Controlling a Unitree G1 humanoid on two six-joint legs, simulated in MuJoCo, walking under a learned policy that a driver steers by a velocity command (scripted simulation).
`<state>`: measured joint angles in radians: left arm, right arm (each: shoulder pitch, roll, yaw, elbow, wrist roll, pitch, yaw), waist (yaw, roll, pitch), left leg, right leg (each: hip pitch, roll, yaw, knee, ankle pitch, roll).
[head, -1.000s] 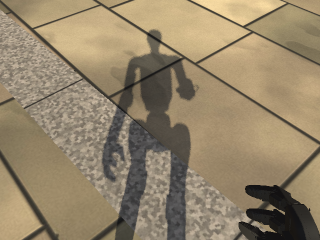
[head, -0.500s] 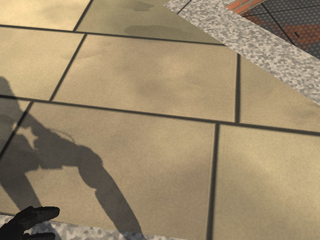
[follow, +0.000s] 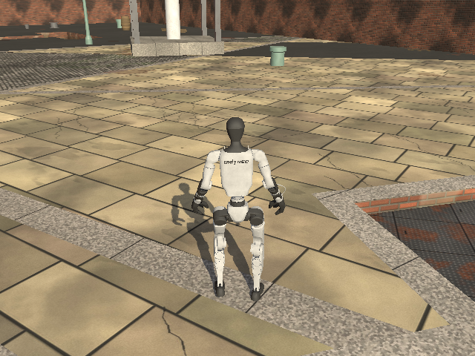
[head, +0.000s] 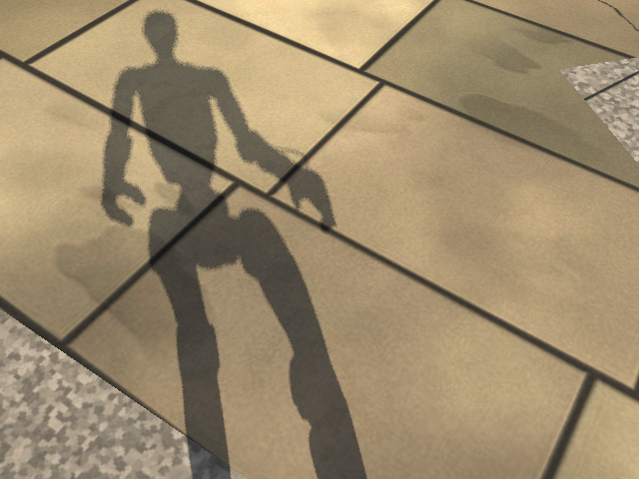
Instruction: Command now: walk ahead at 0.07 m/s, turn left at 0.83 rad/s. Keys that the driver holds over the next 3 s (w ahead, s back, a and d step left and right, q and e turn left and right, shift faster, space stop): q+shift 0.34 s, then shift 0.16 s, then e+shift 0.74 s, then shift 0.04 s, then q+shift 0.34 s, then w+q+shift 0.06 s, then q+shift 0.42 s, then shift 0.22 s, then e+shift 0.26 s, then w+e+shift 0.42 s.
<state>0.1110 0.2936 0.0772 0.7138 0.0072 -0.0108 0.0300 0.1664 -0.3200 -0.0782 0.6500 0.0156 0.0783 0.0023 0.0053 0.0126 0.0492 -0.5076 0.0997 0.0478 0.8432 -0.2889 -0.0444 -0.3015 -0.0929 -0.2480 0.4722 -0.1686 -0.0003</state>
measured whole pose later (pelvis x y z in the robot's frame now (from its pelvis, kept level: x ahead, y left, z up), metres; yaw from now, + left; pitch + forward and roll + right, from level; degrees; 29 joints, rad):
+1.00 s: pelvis +0.04 -0.01 +0.00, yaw +9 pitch +2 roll +1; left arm 0.13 0.34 0.11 0.65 -0.03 0.06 -0.02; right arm 0.18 -0.28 -0.09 0.65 -0.01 0.01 -0.05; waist -0.01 -0.01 0.06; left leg -0.18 0.03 0.07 0.47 -0.32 -0.02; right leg -0.54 -0.02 0.00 0.99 -0.41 0.07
